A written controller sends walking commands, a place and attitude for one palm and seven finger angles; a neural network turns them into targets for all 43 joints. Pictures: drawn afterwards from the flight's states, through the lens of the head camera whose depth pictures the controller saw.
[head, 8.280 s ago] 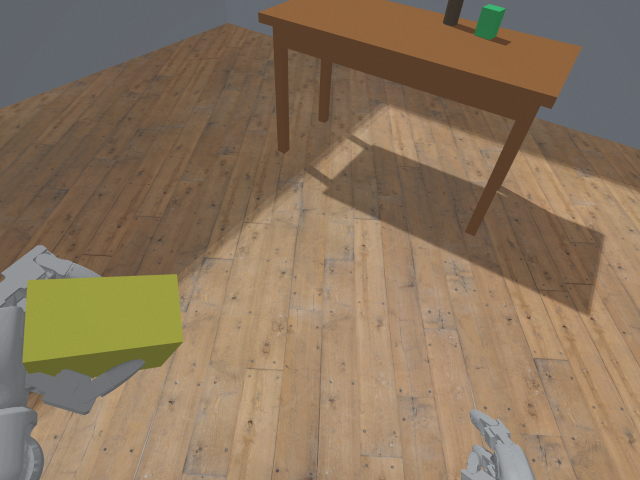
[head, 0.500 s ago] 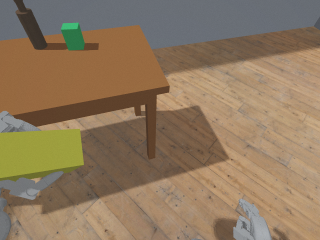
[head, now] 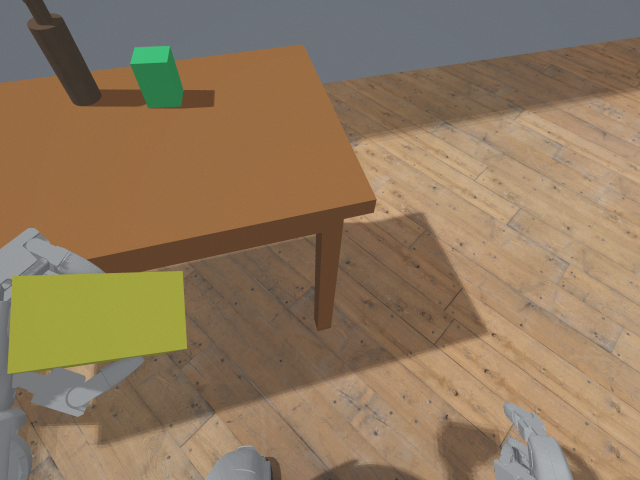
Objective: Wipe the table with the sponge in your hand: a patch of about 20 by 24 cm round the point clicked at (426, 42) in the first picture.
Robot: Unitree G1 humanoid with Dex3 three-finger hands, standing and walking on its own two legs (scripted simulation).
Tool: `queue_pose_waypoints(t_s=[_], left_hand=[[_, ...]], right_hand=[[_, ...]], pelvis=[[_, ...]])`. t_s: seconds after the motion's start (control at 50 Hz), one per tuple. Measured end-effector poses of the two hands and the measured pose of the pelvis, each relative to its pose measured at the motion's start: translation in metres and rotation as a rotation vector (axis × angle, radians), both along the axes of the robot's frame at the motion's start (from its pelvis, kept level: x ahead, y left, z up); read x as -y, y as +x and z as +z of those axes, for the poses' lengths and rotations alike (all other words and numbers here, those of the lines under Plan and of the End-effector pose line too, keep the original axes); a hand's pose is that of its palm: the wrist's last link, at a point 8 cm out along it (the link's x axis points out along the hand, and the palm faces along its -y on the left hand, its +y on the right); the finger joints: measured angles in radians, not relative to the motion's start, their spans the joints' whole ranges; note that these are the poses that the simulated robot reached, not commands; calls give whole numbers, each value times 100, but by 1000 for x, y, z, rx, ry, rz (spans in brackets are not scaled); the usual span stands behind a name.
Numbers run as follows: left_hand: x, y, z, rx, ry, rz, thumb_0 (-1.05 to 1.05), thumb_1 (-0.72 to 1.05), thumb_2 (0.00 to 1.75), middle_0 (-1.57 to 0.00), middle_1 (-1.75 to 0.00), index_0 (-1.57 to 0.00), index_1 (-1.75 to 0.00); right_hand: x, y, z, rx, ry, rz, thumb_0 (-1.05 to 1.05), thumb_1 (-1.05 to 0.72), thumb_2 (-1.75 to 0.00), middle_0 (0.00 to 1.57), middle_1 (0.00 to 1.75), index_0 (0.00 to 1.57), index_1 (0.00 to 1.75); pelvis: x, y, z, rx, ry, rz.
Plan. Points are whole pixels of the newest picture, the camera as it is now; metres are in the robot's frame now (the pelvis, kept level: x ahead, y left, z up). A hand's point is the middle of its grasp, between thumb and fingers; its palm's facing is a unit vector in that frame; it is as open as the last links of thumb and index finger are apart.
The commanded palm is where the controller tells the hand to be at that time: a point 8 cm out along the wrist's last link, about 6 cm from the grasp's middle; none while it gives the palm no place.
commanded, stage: take the last steps up to it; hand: left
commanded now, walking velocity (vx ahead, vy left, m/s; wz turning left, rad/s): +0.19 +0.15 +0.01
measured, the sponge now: (123, 321) +0.23 +0.19 +0.14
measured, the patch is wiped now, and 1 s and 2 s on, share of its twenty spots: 0.00 0.00 0.00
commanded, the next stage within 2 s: come to a stop and stand still in 0.12 s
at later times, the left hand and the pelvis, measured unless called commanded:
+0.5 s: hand (50, 241) +0.29 +0.27 +0.17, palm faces +0.38 -0.80 -0.47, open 10.2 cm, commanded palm +0.24 +0.31 +0.18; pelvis +0.07 +0.04 -0.01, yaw -2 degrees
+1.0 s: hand out of the picture +0.25 +0.33 +0.16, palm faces +0.37 -0.87 -0.33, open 10.2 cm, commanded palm +0.20 +0.37 +0.18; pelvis +0.02 +0.10 +0.00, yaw -4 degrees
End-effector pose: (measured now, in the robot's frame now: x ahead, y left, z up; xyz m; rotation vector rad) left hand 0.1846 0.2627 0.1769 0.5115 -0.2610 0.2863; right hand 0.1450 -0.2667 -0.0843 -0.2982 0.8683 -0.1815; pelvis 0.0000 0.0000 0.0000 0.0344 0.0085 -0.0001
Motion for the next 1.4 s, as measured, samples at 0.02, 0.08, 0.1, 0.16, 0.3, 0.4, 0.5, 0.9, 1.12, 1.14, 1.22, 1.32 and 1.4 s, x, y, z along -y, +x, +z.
queue_pose_waypoints(t_s=[0.02,0.08,0.1,0.16,0.3,0.4,0.5,0.9,1.12,1.14,1.22,1.32,1.4], left_hand=[[-6,7,4,36,14,-22,-2,-50,98,-72,-135,-74,-134],[-25,27,14,139,71,-59,-1,-50,98,-72,-135,-74,-134],[-32,33,16,155,84,-60,-1,-50,98,-72,-135,-74,-134],[-50,50,21,147,94,-39,-2,-50,98,-72,-135,-74,-134],[-51,61,21,48,58,-36,-2,-50,98,-72,-135,-74,-134],[-46,63,15,-8,76,-4,-2,-50,98,-72,-135,-74,-134],[-47,67,11,-8,26,59,-2,-50,98,-72,-135,-74,-134],[-134,42,47,279,45,102,-2,-50,98,-72,-135,-74,-134],[-124,35,-27,-25,-70,-7,-2,-50,99,-72,-135,-74,-134],[-129,37,-23,-18,-51,5,-2,-50,99,-72,-135,-74,-134],[-139,41,9,79,29,25,-2,-50,99,-72,-135,-75,-134],[-133,39,30,144,47,8,-2,-50,99,-72,-135,-75,-134],[-135,48,12,68,-2,43,-1,-50,99,-72,-135,-75,-134]], right_hand=[[-4,6,1,19,-17,-10,1,-91,-90,20,30,20,30],[-22,25,2,78,-19,-58,1,-91,-90,20,30,20,30],[-31,30,3,90,-2,-63,1,-91,-90,20,30,20,30],[-60,43,4,112,68,-60,1,-91,-90,20,30,20,30],[-112,57,-8,101,200,-9,1,-91,-90,20,30,20,30],[-120,64,-24,58,231,37,1,-90,-90,21,30,20,30],[-103,70,-24,56,211,38,1,-90,-90,21,30,21,30],[-101,27,7,134,57,84,1,-91,-90,20,30,20,30],[-166,-11,-5,21,122,88,1,-90,-90,21,30,20,30],[-169,-8,-5,22,124,98,2,-90,-90,21,30,20,30],[-177,12,-3,63,133,135,2,-90,-90,21,30,21,30],[-174,47,6,141,131,138,2,-90,-90,21,30,21,30],[-165,71,13,177,116,119,1,-90,-90,21,30,21,30]], pelvis=[[-8,6,-4,1,-10,-4],[-25,19,-14,10,-10,-16],[-29,22,-14,9,-13,-20],[-37,32,-9,-5,-28,-30],[-50,55,-3,-17,-26,-36],[-44,66,-8,9,-10,-31],[-36,68,-6,12,-24,-30],[-78,20,-9,19,-50,-42],[-112,16,-1,35,-31,-43],[-113,16,-1,34,-31,-40],[-116,19,-1,32,-31,-35],[-120,33,1,20,-35,-46],[-118,46,2,5,-34,-50]])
